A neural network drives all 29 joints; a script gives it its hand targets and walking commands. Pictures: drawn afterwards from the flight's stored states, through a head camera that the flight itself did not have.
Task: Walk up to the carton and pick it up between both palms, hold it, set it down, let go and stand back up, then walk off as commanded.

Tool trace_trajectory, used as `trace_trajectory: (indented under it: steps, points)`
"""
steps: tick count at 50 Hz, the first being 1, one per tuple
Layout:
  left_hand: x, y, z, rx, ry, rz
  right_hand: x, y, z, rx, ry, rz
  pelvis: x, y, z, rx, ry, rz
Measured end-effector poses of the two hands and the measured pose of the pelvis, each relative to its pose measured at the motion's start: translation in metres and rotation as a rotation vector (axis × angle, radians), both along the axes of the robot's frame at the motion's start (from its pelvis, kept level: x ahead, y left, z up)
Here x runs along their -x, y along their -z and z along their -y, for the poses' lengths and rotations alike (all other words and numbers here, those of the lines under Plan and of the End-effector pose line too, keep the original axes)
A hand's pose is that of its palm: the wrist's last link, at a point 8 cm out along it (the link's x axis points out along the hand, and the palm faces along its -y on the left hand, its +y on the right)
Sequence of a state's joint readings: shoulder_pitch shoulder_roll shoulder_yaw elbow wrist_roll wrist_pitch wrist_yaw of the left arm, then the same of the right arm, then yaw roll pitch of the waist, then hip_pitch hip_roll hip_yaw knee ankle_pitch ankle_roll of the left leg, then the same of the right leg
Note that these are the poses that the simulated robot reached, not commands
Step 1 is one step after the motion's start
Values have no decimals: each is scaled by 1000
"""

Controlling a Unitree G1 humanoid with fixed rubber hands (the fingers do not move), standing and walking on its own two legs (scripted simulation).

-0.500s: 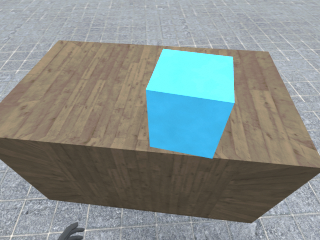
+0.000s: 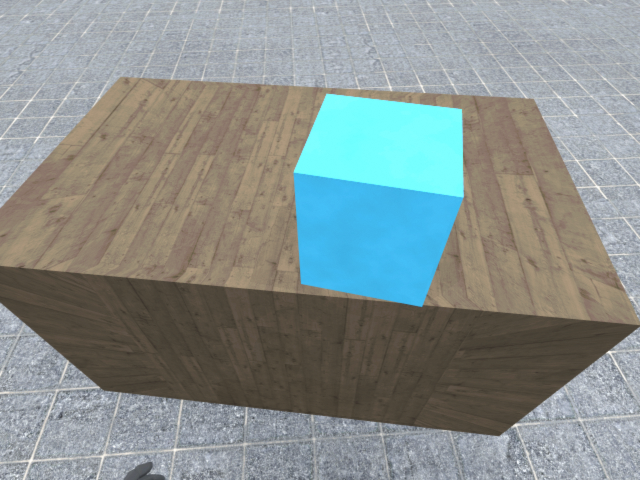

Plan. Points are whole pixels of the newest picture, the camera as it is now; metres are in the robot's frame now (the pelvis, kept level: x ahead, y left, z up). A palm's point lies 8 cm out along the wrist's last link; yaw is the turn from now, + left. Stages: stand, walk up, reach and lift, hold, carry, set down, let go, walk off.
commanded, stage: stand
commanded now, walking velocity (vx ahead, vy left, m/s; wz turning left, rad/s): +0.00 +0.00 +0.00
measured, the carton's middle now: (375, 203) +0.52 -0.06 +0.03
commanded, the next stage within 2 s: none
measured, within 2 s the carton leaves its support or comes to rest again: neither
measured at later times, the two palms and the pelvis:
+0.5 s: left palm out of the picture +0.07 +0.27 -0.11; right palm out of the picture +0.04 -0.26 -0.13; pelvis -0.01 +0.00 +0.01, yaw +0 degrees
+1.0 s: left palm out of the picture +0.06 +0.28 -0.11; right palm out of the picture +0.03 -0.26 -0.13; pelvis -0.01 +0.00 +0.01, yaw +0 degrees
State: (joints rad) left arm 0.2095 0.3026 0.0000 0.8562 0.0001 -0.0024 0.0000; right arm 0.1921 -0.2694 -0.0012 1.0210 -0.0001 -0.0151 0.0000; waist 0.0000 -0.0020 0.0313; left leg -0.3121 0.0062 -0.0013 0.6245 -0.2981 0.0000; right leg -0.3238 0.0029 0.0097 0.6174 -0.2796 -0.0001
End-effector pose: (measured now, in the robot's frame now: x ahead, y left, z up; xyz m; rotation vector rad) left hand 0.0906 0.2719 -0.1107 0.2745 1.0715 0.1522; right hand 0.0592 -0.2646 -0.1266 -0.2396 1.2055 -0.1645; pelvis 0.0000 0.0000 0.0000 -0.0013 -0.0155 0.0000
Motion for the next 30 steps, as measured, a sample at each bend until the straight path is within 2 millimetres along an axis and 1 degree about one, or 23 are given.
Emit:
trace_trajectory:
  steps: [13, 18, 30]
  points:
    - [19, -1, -1, -3, -11, -44, 18, -1, 1, -3, 7, -35, 9, -5, 1, -1, 0, -9]
    - [22, -1, -2, -5, -12, -54, 21, -1, 1, -4, 9, -46, 11, -6, 1, -1, 0, -13]
    - [24, -3, -2, -10, -13, -64, 23, -1, 0, -9, 9, -53, 10, -7, 1, -1, 0, -21]
